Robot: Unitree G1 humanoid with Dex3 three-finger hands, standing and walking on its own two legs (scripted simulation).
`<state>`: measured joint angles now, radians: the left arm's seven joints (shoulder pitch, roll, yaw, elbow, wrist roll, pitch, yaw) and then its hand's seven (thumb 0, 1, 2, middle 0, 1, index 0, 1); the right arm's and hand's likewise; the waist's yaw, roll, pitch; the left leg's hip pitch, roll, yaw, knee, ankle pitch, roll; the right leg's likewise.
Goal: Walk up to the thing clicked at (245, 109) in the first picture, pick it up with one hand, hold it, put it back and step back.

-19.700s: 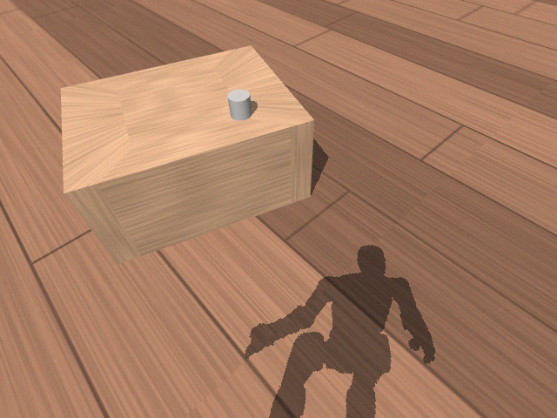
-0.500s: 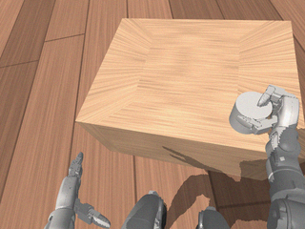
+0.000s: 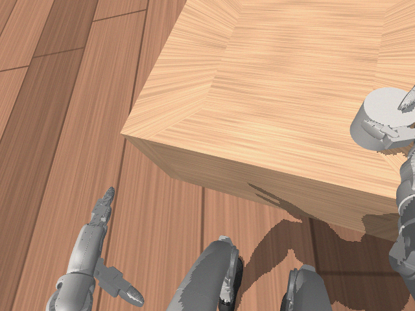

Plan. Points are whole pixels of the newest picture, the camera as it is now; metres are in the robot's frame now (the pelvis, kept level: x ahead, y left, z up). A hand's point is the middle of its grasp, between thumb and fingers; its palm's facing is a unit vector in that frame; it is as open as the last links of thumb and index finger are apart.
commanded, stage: crouch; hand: right
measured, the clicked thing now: (381, 120) +0.51 -0.18 -0.05
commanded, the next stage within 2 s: lower in 0.36 s
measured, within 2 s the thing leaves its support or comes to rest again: rests again in 1.42 s
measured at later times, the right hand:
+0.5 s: hand (393, 105) +0.53 -0.20 -0.03, palm faces +0.21 +0.98 +0.01, open 7.6 cm
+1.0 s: hand (383, 118) +0.54 -0.20 -0.09, palm faces +0.20 +0.98 +0.01, open 7.5 cm
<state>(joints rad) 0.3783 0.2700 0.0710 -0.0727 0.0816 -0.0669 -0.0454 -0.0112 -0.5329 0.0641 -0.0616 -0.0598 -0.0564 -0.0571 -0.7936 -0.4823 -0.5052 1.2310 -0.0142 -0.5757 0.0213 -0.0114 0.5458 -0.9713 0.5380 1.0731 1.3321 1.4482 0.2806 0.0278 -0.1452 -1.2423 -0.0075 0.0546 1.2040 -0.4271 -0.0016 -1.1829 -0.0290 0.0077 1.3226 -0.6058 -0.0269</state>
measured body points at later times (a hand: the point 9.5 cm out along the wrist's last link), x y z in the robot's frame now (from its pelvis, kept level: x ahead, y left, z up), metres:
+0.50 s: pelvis -0.01 +0.01 -0.02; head +0.17 -0.05 +0.39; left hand +0.16 +0.27 +0.03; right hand +0.51 -0.25 -0.03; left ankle +0.07 +0.13 -0.62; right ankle +0.00 -0.10 -0.62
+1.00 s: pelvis -0.02 +0.01 -0.05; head +0.19 -0.07 +0.34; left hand +0.15 +0.27 +0.03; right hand +0.52 -0.25 -0.09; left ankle +0.07 +0.13 -0.62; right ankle +0.00 -0.10 -0.62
